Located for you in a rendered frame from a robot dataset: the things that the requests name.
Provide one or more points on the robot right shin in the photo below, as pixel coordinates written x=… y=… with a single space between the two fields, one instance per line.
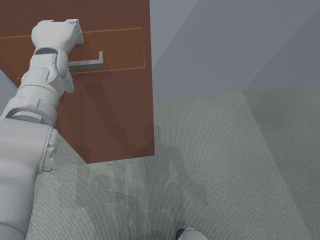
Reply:
x=187 y=230

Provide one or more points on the robot right foot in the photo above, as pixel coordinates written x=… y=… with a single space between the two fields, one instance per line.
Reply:
x=178 y=233

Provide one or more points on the left robot hand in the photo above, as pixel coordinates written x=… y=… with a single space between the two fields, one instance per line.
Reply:
x=64 y=35

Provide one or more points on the left robot upper arm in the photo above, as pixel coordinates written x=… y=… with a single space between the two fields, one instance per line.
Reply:
x=26 y=150

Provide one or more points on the handle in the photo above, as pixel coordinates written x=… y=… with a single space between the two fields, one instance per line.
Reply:
x=87 y=64

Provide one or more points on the cabinet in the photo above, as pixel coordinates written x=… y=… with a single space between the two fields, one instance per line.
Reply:
x=110 y=115

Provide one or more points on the left robot forearm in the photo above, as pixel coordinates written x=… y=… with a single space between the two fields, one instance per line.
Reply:
x=41 y=87

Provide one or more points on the drawer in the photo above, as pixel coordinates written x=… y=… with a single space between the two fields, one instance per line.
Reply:
x=122 y=48

